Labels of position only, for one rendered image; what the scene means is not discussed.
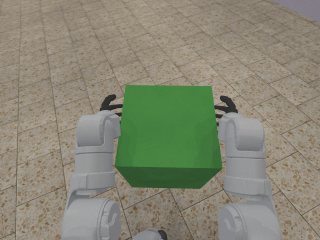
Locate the carton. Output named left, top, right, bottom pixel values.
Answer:
left=115, top=85, right=223, bottom=189

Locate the right robot forearm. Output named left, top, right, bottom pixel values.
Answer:
left=217, top=112, right=282, bottom=234

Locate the left robot forearm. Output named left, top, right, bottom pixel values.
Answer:
left=61, top=110, right=121, bottom=235

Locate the robot right upper arm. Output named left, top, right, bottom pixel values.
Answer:
left=218, top=203, right=282, bottom=240

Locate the left robot shin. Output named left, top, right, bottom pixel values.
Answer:
left=147, top=228, right=161, bottom=237

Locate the robot left foot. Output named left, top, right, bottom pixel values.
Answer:
left=158, top=230, right=168, bottom=240

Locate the robot left upper arm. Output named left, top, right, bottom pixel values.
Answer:
left=60, top=198, right=122, bottom=240

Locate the robot left hand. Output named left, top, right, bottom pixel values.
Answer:
left=100, top=94, right=123, bottom=124

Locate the robot right hand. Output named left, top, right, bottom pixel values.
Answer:
left=214, top=95, right=238, bottom=132

